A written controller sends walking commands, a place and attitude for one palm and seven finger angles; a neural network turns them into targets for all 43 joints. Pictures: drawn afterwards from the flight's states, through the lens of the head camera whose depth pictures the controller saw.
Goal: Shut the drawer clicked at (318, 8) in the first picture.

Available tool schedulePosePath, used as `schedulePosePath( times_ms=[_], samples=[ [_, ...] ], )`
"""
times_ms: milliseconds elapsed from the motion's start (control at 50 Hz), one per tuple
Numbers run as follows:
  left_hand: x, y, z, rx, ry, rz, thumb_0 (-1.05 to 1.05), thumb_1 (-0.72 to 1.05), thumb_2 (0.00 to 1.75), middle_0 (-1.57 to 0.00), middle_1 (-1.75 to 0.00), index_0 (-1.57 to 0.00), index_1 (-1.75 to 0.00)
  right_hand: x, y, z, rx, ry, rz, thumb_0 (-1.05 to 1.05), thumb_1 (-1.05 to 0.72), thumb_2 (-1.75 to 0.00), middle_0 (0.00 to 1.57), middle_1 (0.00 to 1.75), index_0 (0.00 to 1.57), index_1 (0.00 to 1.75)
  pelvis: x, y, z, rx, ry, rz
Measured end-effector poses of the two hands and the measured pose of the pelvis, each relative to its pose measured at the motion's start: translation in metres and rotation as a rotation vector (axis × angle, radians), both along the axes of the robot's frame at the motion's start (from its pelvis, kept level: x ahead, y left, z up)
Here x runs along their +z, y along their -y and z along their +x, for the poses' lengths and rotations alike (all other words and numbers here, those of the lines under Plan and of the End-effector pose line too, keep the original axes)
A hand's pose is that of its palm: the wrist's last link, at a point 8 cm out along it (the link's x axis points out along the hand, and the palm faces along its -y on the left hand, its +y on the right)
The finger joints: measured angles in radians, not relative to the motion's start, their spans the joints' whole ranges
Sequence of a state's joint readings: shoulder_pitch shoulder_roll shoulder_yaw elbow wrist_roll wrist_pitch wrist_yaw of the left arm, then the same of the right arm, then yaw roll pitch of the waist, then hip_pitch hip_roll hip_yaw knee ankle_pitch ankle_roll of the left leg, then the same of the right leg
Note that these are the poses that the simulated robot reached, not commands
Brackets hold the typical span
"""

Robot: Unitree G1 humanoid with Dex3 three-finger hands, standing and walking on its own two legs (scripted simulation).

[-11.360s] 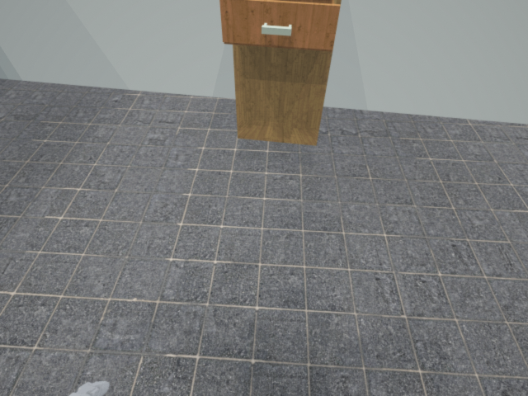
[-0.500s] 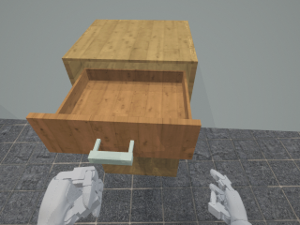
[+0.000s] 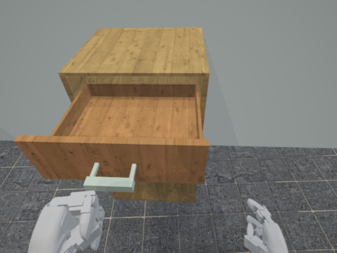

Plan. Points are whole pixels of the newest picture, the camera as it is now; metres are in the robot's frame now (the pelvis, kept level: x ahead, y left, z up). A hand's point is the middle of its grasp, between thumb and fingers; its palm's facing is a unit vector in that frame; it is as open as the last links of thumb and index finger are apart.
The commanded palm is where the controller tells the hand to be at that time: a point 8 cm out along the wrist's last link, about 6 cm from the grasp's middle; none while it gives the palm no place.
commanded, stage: bring the fist close to the handle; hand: left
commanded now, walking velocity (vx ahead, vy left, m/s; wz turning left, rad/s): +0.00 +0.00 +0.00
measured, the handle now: (112, 175) +0.29 +0.17 +0.06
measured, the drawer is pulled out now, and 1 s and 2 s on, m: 0.30 0.30 0.27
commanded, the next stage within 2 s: push the drawer shut in 1.48 s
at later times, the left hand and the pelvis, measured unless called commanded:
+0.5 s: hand (110, 222) +0.16 +0.12 +0.11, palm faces +0.01 -1.00 -0.06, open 3.3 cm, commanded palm +0.11 +0.18 +0.11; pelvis +0.00 -0.03 +0.00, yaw +1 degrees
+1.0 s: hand (118, 212) +0.20 +0.13 +0.06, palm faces -0.02 -1.00 -0.01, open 3.3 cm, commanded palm +0.17 +0.18 +0.06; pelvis +0.00 +0.00 -0.02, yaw +0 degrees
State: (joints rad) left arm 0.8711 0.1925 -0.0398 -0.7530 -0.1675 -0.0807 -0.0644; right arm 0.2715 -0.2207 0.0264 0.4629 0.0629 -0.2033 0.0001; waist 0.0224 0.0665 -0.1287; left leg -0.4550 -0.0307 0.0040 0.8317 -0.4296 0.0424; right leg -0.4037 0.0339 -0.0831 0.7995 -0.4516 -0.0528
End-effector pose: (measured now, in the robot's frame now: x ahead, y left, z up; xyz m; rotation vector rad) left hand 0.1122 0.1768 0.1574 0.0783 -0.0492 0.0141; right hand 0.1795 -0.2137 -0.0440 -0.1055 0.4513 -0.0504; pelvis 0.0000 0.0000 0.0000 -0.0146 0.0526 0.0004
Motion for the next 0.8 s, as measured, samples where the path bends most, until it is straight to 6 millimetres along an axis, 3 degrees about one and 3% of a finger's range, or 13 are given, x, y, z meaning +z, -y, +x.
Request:
schedulePosePath(
  times_ms=[220, 380, 580, 800],
  samples=[
    [-0.015, 0.004, 0.000, 0.027, -0.043, -0.004, 0.02, 0.90, 0.90, -1.40, -1.60, -1.40, -1.60, 0.000, 0.017, 0.016, 0.003, 0.022, -0.002, 0.01, -0.91, -0.90, 0.20, 0.30, 0.20, 0.30, 0.002, 0.020, 0.005, 0.015, -0.003, 0.006],
    [-0.033, 0.006, 0.013, 0.012, -0.064, -0.009, 0.02, 0.90, 0.90, -1.40, -1.60, -1.40, -1.60, -0.007, 0.030, 0.012, 0.004, -0.011, -0.029, 0.01, -0.91, -0.90, 0.20, 0.30, 0.20, 0.30, 0.001, 0.027, 0.004, 0.021, -0.025, 0.010],
    [-0.052, 0.002, 0.027, 0.002, -0.080, -0.030, 0.02, 0.90, 0.90, -1.40, -1.60, -1.40, -1.60, -0.019, 0.038, -0.003, -0.035, -0.079, -0.042, 0.01, -0.91, -0.90, 0.20, 0.30, 0.20, 0.30, -0.001, 0.024, 0.004, 0.014, -0.045, 0.015],
    [-0.071, -0.003, 0.043, -0.017, -0.061, -0.044, 0.02, 0.90, 0.90, -1.40, -1.60, -1.40, -1.60, -0.029, 0.026, -0.012, -0.025, -0.124, -0.062, 0.01, -0.91, -0.90, 0.20, 0.30, 0.20, 0.30, -0.008, 0.012, -0.002, 0.008, -0.083, 0.007]
  ],
)
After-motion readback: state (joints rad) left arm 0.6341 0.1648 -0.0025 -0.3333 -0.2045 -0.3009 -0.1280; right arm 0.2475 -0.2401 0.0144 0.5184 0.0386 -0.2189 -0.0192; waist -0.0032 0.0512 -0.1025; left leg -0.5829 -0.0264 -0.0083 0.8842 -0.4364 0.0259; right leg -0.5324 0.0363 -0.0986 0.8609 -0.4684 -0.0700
